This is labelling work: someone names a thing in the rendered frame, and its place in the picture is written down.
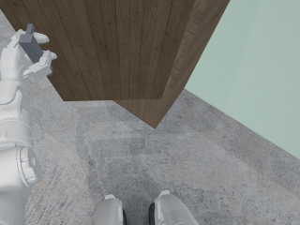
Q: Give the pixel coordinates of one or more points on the robot thigh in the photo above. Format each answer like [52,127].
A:
[109,212]
[172,211]

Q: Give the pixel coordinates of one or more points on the cupboard door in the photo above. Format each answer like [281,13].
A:
[106,49]

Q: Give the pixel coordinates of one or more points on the left robot thigh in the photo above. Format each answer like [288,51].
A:
[109,212]

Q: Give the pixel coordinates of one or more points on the right robot thigh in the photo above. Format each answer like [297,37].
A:
[172,211]

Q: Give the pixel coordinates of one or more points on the robot left upper arm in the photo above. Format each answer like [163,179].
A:
[20,170]

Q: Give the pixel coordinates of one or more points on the robot left forearm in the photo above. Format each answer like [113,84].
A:
[15,118]

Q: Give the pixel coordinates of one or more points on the handle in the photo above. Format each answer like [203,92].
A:
[31,46]

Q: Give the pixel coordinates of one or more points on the left robot hand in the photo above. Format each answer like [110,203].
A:
[16,66]

